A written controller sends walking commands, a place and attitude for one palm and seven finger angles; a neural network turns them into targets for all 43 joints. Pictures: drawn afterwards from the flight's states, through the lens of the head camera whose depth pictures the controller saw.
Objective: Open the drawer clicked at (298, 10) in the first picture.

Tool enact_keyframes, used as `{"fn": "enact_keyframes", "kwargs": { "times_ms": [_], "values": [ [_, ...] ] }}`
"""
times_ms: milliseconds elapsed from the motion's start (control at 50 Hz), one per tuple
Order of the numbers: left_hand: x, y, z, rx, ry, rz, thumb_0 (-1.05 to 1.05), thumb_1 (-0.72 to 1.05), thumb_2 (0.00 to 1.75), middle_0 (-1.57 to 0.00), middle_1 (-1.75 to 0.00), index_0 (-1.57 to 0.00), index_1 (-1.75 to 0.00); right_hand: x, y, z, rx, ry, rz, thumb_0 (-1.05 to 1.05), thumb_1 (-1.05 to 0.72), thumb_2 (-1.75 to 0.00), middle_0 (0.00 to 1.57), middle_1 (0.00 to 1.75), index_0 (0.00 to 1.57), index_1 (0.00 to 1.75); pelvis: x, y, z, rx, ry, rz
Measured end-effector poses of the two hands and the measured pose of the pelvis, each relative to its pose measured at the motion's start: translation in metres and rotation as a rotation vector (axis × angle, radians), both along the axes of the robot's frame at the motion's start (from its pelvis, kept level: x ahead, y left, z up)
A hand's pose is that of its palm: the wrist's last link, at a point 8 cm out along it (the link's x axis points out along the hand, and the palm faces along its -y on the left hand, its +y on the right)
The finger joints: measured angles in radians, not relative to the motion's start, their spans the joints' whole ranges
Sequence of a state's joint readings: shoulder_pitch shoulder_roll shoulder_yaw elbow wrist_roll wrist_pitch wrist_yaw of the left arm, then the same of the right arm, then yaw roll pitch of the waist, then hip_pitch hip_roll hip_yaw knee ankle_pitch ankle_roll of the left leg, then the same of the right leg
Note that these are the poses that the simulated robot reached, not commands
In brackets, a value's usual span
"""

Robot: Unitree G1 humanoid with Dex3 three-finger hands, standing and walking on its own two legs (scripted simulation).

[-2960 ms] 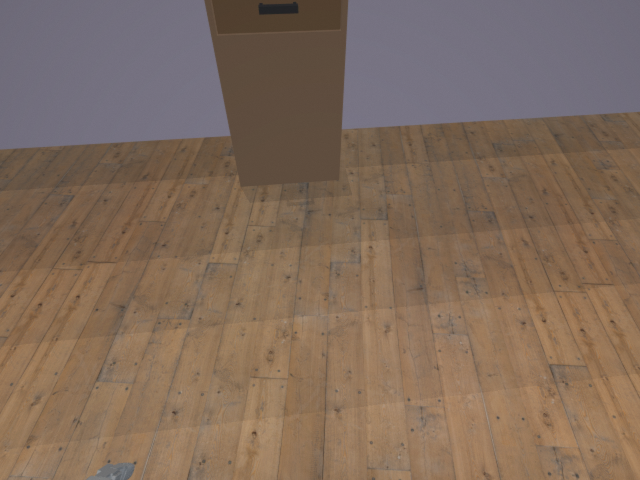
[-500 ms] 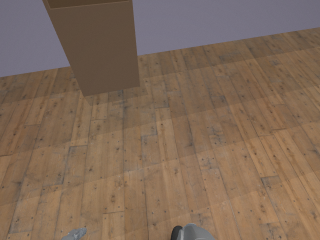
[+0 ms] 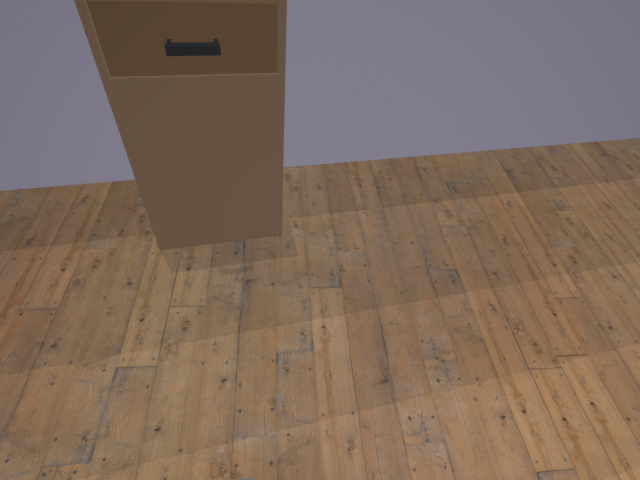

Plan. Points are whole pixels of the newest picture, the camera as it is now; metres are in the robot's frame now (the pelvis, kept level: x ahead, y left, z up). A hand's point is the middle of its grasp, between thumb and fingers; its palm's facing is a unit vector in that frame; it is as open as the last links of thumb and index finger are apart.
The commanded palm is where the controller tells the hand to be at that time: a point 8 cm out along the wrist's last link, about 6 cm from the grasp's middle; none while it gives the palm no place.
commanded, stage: walk to a spot facing it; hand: left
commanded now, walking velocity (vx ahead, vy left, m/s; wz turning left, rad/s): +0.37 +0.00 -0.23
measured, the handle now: (193, 45) +1.04 +0.44 +0.04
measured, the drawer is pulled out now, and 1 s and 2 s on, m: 0.00 0.00 0.00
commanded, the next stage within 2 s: turn to face it in 0.46 s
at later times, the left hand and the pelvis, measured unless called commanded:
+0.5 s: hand (267, 347) +0.35 +0.12 -0.17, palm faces -0.16 -0.96 -0.22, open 7.3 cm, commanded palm none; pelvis +0.22 -0.05 -0.01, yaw -9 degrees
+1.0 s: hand (250, 339) +0.38 +0.15 -0.19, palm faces +0.09 -0.98 -0.18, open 7.3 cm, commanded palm none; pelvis +0.34 -0.04 +0.00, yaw +2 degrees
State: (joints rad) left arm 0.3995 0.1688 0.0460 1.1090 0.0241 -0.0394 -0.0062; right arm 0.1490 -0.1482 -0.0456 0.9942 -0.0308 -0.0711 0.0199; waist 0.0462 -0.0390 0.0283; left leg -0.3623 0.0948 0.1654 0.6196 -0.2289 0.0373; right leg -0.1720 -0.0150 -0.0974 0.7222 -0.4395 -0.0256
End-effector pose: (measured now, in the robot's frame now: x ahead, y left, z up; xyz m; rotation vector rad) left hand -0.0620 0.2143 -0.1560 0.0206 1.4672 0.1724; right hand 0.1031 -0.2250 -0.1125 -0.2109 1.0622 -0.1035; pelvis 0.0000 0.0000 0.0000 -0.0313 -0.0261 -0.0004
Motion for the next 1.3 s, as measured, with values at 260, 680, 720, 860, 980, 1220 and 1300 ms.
{"fn": "enact_keyframes", "kwargs": {
  "times_ms": [260, 680, 720, 860, 980, 1220, 1300],
  "values": [
    [0.192, 0.023, 0.027, 0.040, -0.118, -0.133, 0.00, 0.91, 0.89, -0.20, -0.30, -0.20, -0.30, -0.043, 0.005, -0.001, 0.010, 0.300, -0.231, -0.01, -0.94, -0.90, 0.20, 0.30, 0.20, 0.30, 0.105, 0.008, 0.020, 0.033, 0.008, -0.084],
    [0.445, -0.065, 0.039, 0.111, -0.309, -0.280, -0.02, 0.95, 0.89, -0.21, -0.30, -0.20, -0.30, 0.120, -0.055, -0.028, 0.111, 0.310, -0.327, 0.01, -0.91, -0.90, 0.20, 0.30, 0.20, 0.30, 0.272, -0.071, 0.011, 0.024, 0.005, -0.132],
    [0.448, -0.063, 0.040, 0.110, -0.300, -0.261, -0.02, 0.96, 0.89, -0.21, -0.30, -0.20, -0.30, 0.154, -0.062, -0.023, 0.094, 0.263, -0.293, 0.01, -0.92, -0.90, 0.20, 0.30, 0.20, 0.30, 0.284, -0.071, 0.013, 0.019, 0.007, -0.113],
    [0.443, -0.044, 0.022, 0.078, -0.245, -0.132, -0.01, 0.93, 0.89, -0.21, -0.30, -0.20, -0.30, 0.247, -0.075, -0.010, 0.007, 0.210, -0.152, 0.01, -0.93, -0.90, 0.20, 0.30, 0.20, 0.30, 0.321, -0.058, 0.009, -0.001, -0.002, -0.027],
    [0.429, -0.016, -0.003, 0.069, -0.144, -0.044, 0.00, 0.92, 0.89, -0.21, -0.30, -0.20, -0.30, 0.314, -0.064, -0.008, -0.059, 0.131, -0.049, 0.01, -0.92, -0.90, 0.20, 0.30, 0.20, 0.30, 0.343, -0.038, -0.006, 0.000, 0.002, 0.030],
    [0.444, 0.006, 0.033, 0.161, -0.175, 0.024, 0.00, 0.91, 0.89, -0.20, -0.30, -0.20, -0.30, 0.360, -0.045, -0.002, -0.005, 0.114, 0.043, 0.00, -0.91, -0.90, 0.20, 0.30, 0.20, 0.30, 0.359, -0.043, 0.012, 0.011, 0.034, 0.113],
    [0.452, -0.005, 0.041, 0.189, -0.202, 0.034, 0.00, 0.91, 0.89, -0.20, -0.30, -0.20, -0.30, 0.364, -0.053, -0.009, 0.024, 0.124, 0.058, 0.00, -0.90, -0.90, 0.20, 0.30, 0.20, 0.30, 0.361, -0.056, 0.012, 0.019, 0.033, 0.142]
  ]
}}
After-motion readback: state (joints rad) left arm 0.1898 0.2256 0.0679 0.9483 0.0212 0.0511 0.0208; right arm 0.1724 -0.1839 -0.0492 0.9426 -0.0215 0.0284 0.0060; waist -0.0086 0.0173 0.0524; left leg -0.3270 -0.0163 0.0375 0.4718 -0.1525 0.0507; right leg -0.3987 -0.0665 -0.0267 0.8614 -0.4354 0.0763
